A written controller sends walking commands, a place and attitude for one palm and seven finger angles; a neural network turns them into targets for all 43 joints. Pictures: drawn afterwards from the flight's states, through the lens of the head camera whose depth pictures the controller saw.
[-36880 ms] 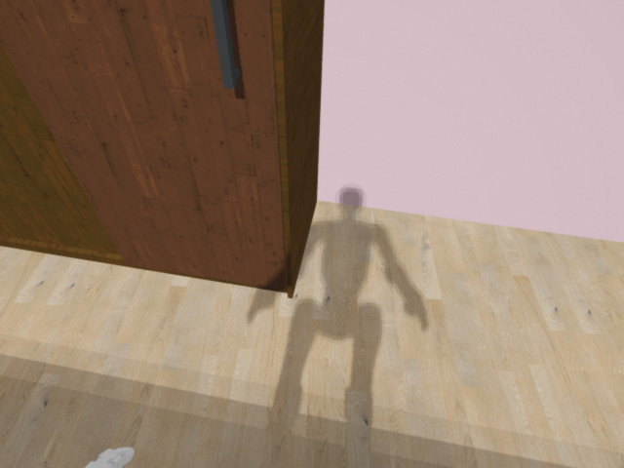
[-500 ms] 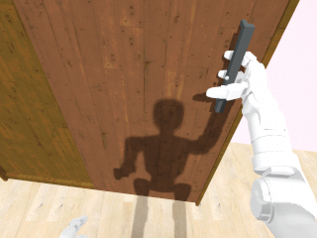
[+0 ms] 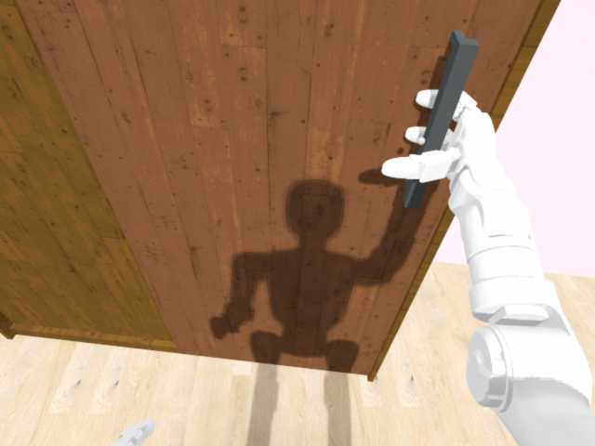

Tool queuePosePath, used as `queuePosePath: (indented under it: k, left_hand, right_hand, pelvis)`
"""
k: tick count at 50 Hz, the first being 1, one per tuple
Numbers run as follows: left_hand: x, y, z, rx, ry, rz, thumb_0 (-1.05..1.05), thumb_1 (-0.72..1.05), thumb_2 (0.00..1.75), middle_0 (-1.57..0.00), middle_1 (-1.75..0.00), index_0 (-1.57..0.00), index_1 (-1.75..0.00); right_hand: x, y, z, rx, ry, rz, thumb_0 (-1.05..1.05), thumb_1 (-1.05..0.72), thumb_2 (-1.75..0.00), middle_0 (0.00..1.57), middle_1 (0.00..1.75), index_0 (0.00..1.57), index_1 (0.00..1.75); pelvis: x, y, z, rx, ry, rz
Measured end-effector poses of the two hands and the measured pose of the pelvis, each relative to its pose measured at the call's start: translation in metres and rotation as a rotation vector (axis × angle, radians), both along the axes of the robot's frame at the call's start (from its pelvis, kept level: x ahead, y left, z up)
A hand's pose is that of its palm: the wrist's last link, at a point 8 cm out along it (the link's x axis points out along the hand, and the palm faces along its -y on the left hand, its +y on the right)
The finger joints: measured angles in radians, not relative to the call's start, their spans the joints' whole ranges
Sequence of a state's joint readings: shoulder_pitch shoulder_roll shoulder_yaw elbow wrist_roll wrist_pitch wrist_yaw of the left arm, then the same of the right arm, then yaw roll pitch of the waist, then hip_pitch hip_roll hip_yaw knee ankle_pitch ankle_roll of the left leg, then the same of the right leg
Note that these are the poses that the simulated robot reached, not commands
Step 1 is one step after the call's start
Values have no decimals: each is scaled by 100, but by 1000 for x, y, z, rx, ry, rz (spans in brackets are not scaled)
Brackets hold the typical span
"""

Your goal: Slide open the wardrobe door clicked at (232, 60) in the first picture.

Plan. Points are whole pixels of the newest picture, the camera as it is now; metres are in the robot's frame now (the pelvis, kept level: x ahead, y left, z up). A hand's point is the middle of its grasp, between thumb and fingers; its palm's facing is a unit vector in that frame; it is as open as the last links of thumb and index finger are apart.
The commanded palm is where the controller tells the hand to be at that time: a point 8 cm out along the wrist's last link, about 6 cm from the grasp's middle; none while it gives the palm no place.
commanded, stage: slide the fingers in behind the handle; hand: right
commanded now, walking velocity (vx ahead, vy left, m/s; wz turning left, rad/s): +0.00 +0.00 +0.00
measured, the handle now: (431, 129) +0.50 -0.13 +0.22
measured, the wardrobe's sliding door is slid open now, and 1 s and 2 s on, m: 0.00 0.00 0.00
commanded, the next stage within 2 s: grip the handle and tug to test in 0.54 s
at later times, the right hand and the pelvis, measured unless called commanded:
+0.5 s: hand (417, 141) +0.45 -0.10 +0.22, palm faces +0.05 +1.00 +0.00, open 13.9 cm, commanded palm +0.43 -0.14 +0.22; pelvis -0.01 +0.00 +0.00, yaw +0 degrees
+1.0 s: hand (420, 143) +0.44 -0.11 +0.22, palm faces +0.05 +1.00 +0.01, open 11.1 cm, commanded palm +0.42 -0.14 +0.22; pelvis +0.01 +0.00 +0.00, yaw +0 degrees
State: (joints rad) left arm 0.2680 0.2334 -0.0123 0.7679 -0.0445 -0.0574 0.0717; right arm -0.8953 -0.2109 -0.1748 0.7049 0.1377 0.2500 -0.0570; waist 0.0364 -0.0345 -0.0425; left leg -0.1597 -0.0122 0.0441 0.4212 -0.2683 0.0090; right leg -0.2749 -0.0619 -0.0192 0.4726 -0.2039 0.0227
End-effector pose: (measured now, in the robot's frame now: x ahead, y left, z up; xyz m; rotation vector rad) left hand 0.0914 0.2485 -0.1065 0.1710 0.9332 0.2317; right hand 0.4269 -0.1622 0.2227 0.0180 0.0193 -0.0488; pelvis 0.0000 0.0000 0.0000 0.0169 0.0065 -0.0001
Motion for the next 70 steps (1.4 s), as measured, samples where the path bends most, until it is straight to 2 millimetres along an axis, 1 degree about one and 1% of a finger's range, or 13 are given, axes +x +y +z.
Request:
queuePosePath:
  k: [10, 20, 29, 35, 38, 42, 46, 54, 59, 63, 67, 70]
  left_hand:
    - [1, -3, -1, -4, -8, -18, 1, 91, 90, -20, -30, -20, -30]
    - [-5, -6, -2, -11, -9, -12, 1, 91, 90, -20, -30, -20, -30]
    - [-10, -9, -4, -18, -2, -8, 1, 91, 90, -20, -30, -20, -30]
    - [-6, -9, -2, -25, -16, -1, 1, 91, 90, -20, -30, -20, -30]
    - [-1, -9, -1, -24, -22, -3, 1, 91, 90, -20, -30, -20, -30]
    - [9, -9, 1, -23, -35, -8, 1, 91, 90, -20, -30, -20, -30]
    - [21, -9, 3, -24, -55, -16, 1, 91, 90, -20, -30, -20, -30]
    - [48, -10, 10, -26, -102, -43, 1, 91, 90, -20, -30, -20, -30]
    - [61, -11, 13, -23, -117, -62, 1, 91, 90, -20, -30, -20, -30]
    - [64, -12, 13, -19, -111, -74, 1, 91, 90, -20, -30, -20, -30]
    - [62, -11, 11, -19, -98, -75, 1, 91, 90, -20, -30, -20, -30]
    - [57, -10, 9, -18, -84, -71, 1, 91, 90, -20, -30, -20, -30]
  right_hand:
    - [0, 1, 0, -8, -3, -6, -2, 50, -30, 31, 121, 31, 123]
    - [-1, 5, 0, -21, -8, 5, -2, 50, -30, 30, 120, 30, 122]
    - [-1, 5, 0, -20, -8, 0, -2, 50, -30, 30, 121, 30, 122]
    - [-1, 5, -1, -20, -22, 2, -2, 49, -30, 29, 121, 28, 122]
    - [-2, 5, -1, -18, -25, 2, -2, 46, -32, 28, 122, 28, 122]
    - [-3, 5, -1, -15, -27, 4, -2, 35, -36, 28, 122, 28, 123]
    - [-5, 4, 0, -15, -29, 3, -1, 21, -42, 29, 124, 29, 125]
    - [-13, 1, 3, -18, -34, -5, -1, -14, -57, 32, 129, 31, 129]
    - [-13, 1, 4, -20, -18, -9, 0, -36, -67, 33, 131, 33, 131]
    - [-12, 1, 4, -21, -11, -13, 0, -55, -75, 35, 132, 35, 133]
    - [-10, 1, 4, -19, -9, -13, 0, -71, -82, 36, 133, 36, 135]
    - [-10, 1, 4, -18, -9, -9, 0, -72, -82, 36, 135, 36, 136]
  pelvis:
    - [-4, -1, -1, 2, 6, -7]
    - [-5, -3, -1, 3, 5, -5]
    - [-5, -5, -1, 1, 5, -1]
    - [-1, -5, -1, 0, 4, 6]
    - [1, -5, 0, 0, 2, 7]
    - [4, -4, 0, -1, 1, 8]
    - [8, -4, 0, -3, -1, 10]
    - [14, -1, 1, -6, -13, 4]
    - [14, 0, 0, -6, -16, -3]
    - [13, 1, 0, -6, -16, -9]
    - [12, 2, 0, -7, -13, -11]
    - [12, 3, 0, -8, -12, -12]
